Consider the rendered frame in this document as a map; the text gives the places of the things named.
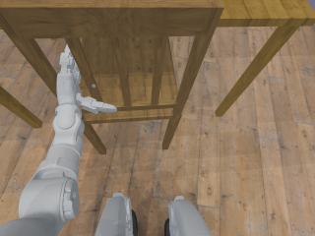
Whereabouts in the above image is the left robot upper arm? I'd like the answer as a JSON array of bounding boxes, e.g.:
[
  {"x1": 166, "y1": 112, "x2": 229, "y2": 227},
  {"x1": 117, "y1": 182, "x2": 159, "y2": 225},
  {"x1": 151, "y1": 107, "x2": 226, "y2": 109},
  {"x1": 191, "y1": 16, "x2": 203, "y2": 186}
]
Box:
[{"x1": 0, "y1": 176, "x2": 80, "y2": 236}]

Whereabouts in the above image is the robot left shin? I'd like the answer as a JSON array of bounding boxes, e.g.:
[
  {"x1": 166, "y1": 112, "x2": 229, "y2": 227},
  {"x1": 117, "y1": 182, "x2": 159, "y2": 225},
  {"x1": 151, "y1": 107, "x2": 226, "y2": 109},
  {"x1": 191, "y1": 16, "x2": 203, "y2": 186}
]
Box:
[{"x1": 112, "y1": 192, "x2": 134, "y2": 236}]

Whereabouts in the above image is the left robot hand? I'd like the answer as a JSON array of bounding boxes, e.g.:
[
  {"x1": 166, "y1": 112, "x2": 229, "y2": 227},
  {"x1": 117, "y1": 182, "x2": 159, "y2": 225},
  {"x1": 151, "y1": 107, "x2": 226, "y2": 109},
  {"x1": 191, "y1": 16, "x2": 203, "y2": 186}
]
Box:
[{"x1": 56, "y1": 44, "x2": 117, "y2": 114}]

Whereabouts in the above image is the left robot forearm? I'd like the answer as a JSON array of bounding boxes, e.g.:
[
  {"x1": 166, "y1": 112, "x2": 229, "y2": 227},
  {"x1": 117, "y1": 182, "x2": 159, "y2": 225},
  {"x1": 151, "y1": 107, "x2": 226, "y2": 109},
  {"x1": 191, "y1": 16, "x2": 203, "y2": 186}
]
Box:
[{"x1": 18, "y1": 103, "x2": 85, "y2": 218}]

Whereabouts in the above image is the table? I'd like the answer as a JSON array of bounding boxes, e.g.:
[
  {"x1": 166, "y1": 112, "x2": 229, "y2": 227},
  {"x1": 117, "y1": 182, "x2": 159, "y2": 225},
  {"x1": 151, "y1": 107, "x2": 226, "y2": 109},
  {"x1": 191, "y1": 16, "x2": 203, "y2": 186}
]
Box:
[{"x1": 0, "y1": 0, "x2": 315, "y2": 129}]

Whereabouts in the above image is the robot left thigh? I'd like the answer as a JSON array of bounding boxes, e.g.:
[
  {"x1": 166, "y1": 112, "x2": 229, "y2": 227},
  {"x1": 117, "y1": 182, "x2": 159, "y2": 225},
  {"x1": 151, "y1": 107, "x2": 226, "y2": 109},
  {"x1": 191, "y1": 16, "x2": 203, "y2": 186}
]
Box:
[{"x1": 94, "y1": 196, "x2": 132, "y2": 236}]

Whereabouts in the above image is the chair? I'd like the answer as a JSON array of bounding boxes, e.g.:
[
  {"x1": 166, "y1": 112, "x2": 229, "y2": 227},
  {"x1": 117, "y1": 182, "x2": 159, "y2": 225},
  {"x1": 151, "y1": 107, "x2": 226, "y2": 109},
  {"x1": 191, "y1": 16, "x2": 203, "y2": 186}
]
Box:
[{"x1": 0, "y1": 0, "x2": 224, "y2": 155}]

